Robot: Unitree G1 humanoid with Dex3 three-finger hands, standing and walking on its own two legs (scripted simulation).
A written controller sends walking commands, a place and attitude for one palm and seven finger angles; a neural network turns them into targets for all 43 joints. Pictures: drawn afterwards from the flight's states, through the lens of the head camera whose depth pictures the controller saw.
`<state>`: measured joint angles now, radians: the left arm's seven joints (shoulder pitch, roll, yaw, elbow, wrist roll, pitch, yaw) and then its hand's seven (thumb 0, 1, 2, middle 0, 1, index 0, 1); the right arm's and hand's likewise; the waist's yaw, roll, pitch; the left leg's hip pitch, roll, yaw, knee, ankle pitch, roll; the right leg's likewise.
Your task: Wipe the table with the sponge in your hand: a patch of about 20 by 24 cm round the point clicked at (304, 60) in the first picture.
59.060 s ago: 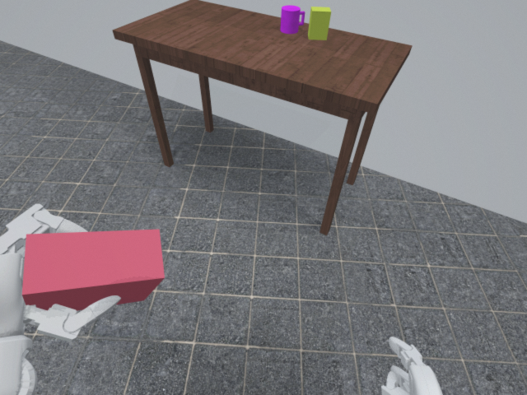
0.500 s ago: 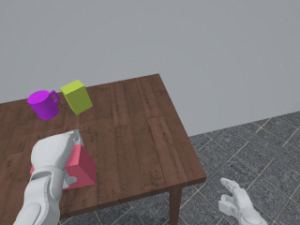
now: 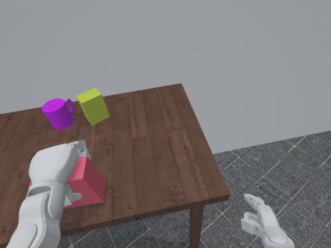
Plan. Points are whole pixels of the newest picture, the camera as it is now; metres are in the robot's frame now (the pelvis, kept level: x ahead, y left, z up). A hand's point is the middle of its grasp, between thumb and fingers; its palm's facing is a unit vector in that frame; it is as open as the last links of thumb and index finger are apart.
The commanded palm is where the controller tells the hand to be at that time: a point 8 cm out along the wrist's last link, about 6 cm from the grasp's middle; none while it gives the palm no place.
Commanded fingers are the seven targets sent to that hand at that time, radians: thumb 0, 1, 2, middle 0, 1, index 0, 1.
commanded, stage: lift the sponge slowly off the table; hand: left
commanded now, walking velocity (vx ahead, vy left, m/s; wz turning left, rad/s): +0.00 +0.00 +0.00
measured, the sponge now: (76, 188) +0.22 +0.27 +0.04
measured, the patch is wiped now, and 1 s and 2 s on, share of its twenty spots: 1.00 1.00 1.00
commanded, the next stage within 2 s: bring the sponge back beside the body in 1.20 s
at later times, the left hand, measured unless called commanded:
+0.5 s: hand (72, 160) +0.24 +0.25 +0.13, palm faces +0.08 -0.11 -0.99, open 9.8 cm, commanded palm +0.20 +0.25 +0.20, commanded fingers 0.00 0.10 1.30 -1.20 -1.60 -1.20 -1.60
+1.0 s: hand (66, 150) +0.24 +0.25 +0.17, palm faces +0.14 -0.11 -0.98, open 9.8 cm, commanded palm +0.20 +0.25 +0.24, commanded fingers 0.00 0.10 1.30 -1.20 -1.60 -1.20 -1.60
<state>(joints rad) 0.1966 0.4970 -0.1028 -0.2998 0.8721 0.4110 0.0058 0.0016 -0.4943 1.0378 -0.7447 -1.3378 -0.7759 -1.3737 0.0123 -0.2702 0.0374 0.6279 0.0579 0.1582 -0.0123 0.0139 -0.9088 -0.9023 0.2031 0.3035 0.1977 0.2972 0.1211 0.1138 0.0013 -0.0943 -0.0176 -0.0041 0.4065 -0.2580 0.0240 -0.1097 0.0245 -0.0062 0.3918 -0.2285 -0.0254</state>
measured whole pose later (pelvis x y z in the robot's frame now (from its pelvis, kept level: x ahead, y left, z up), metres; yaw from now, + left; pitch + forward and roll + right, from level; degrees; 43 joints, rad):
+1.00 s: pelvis -0.02 -0.01 +0.00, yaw +0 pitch -3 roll +0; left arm 0.02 0.58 -0.07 -0.38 0.82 0.48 -0.13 0.00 -0.50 1.04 -0.75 -1.34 -0.78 -1.37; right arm -0.02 -0.28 0.07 0.60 0.07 0.16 -0.03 0.01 -0.91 -0.90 0.20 0.30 0.20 0.30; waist 0.13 0.12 0.00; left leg -0.12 -0.02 -0.01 0.39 -0.23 0.02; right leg -0.14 0.02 -0.01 0.40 -0.21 -0.03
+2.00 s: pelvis -0.02 -0.01 +0.00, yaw +0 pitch -3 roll +0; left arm 0.17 0.60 -0.02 -0.46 0.80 0.45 -0.10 -0.01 -0.50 1.04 -0.75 -1.34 -0.78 -1.37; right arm 0.00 -0.28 0.07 0.58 0.06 0.16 -0.02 0.01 -0.91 -0.90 0.20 0.30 0.20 0.30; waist 0.13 0.13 0.01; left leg -0.12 -0.02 -0.01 0.41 -0.23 0.02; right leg -0.14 0.03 0.00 0.41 -0.21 -0.03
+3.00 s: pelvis -0.02 +0.01 +0.00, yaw +0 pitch -4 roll -1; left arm 0.34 0.62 0.05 -0.50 0.79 0.35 -0.07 -0.01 -0.50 1.04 -0.75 -1.34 -0.78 -1.37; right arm 0.03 -0.28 0.05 0.59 0.05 0.13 -0.04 0.01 -0.91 -0.90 0.20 0.30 0.20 0.30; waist 0.14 0.11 0.02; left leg -0.11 -0.03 -0.01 0.42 -0.24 0.03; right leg -0.12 0.02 0.00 0.39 -0.20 -0.01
